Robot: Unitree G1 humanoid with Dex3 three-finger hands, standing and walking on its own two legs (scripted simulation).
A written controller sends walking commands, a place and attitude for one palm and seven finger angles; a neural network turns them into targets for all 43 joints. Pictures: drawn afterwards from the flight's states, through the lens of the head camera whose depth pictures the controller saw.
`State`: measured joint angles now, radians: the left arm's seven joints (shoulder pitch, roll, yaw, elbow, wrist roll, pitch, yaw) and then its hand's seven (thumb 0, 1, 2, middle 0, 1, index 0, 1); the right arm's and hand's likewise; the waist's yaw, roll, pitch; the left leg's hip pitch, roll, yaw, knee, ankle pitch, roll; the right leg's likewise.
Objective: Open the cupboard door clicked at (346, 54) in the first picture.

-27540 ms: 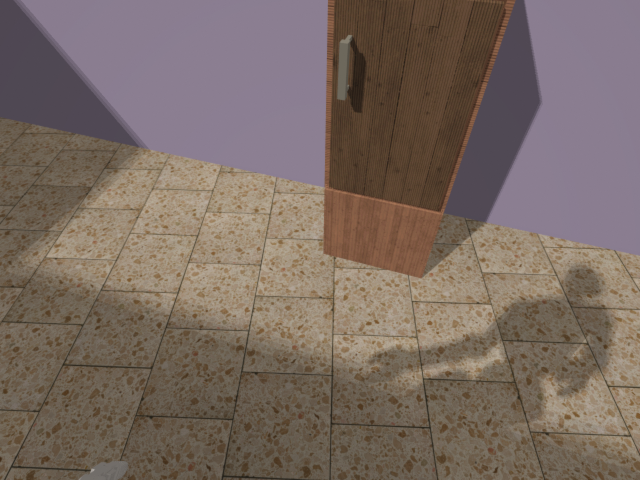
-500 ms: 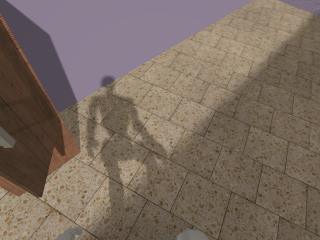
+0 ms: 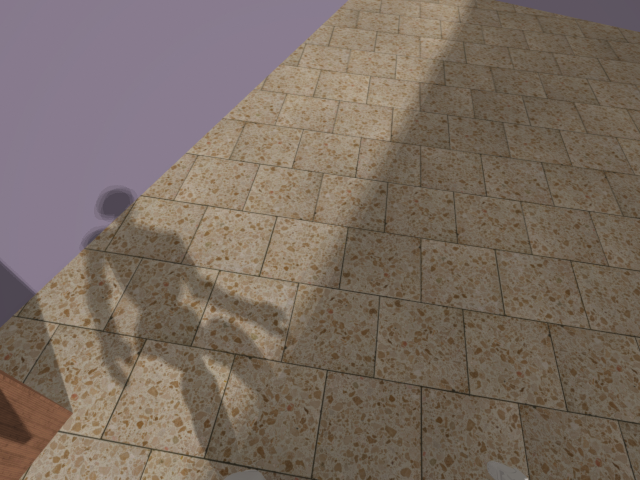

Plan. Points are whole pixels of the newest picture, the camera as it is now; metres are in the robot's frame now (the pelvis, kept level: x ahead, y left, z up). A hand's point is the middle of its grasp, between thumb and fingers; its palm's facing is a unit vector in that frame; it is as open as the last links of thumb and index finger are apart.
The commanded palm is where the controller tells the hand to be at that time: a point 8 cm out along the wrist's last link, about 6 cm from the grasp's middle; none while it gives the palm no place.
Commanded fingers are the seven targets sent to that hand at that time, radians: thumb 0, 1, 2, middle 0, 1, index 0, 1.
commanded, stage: walk to a spot facing it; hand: left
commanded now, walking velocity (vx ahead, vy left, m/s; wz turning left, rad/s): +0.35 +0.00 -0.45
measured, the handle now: out of the picture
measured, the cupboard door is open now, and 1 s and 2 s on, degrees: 50 50 50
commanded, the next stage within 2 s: turn to face it in 1.14 s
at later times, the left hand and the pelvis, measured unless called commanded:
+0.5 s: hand (276, 332) +0.35 +0.09 -0.15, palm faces -0.21 -0.95 -0.21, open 7.4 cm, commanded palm none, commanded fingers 0.00 0.90 0.90 -0.20 -0.30 -0.20 -0.30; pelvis +0.21 -0.06 +0.01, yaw -11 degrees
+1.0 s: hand (303, 245) +0.54 +0.06 -0.15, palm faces -0.23 -0.96 -0.16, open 7.4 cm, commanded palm none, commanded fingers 0.00 0.90 0.90 -0.20 -0.30 -0.20 -0.30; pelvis +0.44 -0.10 +0.02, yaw -17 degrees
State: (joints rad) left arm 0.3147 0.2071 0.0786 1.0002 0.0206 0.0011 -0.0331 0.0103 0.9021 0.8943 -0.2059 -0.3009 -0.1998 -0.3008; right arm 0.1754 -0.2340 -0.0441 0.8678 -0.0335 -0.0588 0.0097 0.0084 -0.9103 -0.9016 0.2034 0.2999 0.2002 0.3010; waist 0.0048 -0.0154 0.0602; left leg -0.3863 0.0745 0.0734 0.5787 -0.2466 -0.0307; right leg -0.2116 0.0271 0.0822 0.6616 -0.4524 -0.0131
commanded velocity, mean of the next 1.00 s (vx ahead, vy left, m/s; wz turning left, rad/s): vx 0.37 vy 0.00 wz -0.24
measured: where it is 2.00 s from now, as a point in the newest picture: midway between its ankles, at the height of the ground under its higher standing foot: (395, 322)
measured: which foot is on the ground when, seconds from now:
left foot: down 0.00-0.34, up 0.36-0.70, down 0.72-1.00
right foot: up 0.00-0.32, down 0.34-0.74, up 0.76-1.00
